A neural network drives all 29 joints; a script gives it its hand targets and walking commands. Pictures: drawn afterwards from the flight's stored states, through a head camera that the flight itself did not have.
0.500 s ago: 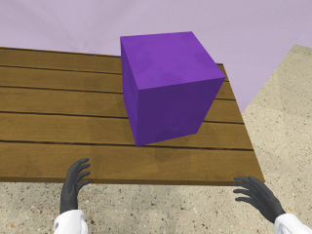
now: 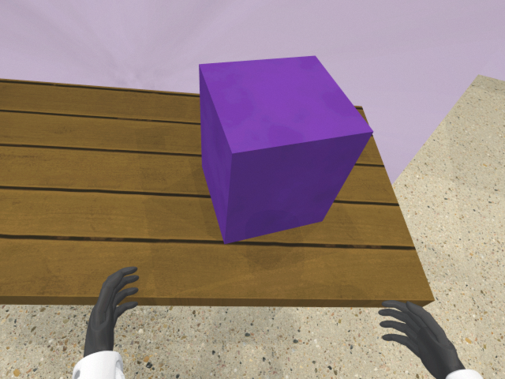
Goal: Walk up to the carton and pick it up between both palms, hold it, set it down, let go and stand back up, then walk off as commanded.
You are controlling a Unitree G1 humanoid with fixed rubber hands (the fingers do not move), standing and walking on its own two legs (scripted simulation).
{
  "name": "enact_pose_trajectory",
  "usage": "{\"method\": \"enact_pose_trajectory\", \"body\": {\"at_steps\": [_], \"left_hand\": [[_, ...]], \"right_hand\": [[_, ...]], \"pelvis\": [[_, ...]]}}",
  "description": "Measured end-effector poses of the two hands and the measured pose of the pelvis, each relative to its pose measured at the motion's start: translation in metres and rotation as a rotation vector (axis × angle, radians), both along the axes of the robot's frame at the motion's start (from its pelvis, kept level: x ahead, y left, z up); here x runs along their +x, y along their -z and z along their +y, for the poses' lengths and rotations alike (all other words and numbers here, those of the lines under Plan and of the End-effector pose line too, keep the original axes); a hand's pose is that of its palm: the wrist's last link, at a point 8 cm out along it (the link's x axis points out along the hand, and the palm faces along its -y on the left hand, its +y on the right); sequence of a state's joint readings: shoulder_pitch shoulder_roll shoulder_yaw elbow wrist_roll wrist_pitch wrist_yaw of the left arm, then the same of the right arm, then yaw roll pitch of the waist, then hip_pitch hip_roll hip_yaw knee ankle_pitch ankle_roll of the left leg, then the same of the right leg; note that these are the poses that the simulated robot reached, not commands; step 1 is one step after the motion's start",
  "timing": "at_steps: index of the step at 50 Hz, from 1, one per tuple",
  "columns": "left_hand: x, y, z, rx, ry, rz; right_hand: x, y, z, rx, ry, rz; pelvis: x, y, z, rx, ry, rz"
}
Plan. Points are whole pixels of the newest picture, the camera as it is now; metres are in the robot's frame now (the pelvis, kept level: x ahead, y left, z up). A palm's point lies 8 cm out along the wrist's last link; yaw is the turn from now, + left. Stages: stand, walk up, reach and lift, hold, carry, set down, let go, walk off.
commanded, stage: set down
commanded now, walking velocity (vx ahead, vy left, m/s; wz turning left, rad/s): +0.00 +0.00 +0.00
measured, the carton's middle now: (268, 152) +0.49 +0.03 +0.06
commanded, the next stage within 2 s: let go in 1.10 s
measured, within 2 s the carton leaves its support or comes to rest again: neither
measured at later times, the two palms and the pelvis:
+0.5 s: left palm (111, 348) +0.15 +0.21 -0.01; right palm (421, 352) +0.20 -0.24 -0.02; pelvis +0.00 +0.00 +0.00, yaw +0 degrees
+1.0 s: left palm (106, 346) +0.15 +0.21 +0.00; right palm (398, 356) +0.20 -0.21 -0.05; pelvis +0.00 +0.00 +0.00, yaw +0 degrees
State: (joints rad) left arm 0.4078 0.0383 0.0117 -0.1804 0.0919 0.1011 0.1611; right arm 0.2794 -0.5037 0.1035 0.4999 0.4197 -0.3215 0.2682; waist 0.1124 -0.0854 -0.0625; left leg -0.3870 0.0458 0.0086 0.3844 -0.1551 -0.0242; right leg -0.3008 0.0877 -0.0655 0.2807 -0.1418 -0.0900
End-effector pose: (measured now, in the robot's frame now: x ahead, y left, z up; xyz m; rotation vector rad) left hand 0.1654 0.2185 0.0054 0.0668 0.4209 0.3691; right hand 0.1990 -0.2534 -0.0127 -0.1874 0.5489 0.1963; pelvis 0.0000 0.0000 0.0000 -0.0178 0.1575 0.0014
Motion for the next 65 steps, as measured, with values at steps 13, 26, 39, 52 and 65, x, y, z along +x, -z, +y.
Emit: {"method": "enact_pose_trajectory", "body": {"at_steps": [13,26,39,52,65], "left_hand": [[-0.012,0.004,-0.015,0.009,0.050,0.064],[-0.012,0.011,-0.010,-0.001,0.068,0.053],[-0.012,0.011,-0.008,0.015,0.109,0.061],[-0.010,0.010,-0.003,0.051,0.186,0.082],[-0.009,0.008,0.002,0.052,0.254,0.104]], "right_hand": [[-0.002,0.014,0.009,0.079,0.000,0.022],[0.005,0.012,0.016,0.055,0.027,0.030],[0.004,0.015,0.019,0.035,0.047,0.028],[-0.001,0.039,0.047,0.055,0.084,0.073],[0.000,0.057,0.060,0.027,0.120,0.101]], "pelvis": [[-0.010,0.000,-0.001,0.000,0.001,-0.014],[-0.003,0.000,-0.001,0.000,0.000,-0.005],[-0.002,0.000,-0.001,0.001,0.000,-0.011],[0.001,0.000,-0.001,0.002,-0.001,-0.008],[0.005,0.000,-0.001,0.002,-0.002,-0.005]]}}
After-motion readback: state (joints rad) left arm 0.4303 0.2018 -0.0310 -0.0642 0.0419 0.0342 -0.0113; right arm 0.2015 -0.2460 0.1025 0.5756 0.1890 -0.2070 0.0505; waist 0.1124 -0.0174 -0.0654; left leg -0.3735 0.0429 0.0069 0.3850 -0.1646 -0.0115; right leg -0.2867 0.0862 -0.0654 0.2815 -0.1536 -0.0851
